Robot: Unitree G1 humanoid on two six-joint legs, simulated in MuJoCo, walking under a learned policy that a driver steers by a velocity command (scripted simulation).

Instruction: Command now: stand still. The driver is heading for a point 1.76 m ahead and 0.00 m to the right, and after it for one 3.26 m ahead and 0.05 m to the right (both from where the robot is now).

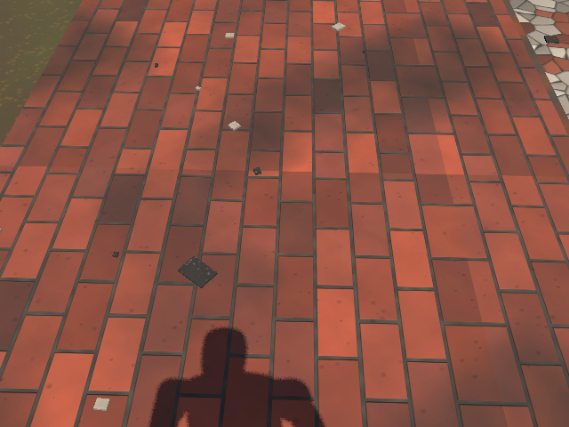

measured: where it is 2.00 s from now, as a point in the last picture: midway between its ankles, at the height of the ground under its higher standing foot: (325, 420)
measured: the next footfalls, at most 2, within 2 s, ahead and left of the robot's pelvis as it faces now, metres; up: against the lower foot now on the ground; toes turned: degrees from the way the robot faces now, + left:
right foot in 1.22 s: +0.09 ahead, -0.15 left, +0.00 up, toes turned -4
left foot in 1.70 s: +0.48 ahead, +0.07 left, +0.00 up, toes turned +3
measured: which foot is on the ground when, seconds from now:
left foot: down 0.00-1.00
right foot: down 0.00-0.96, up 0.98-1.00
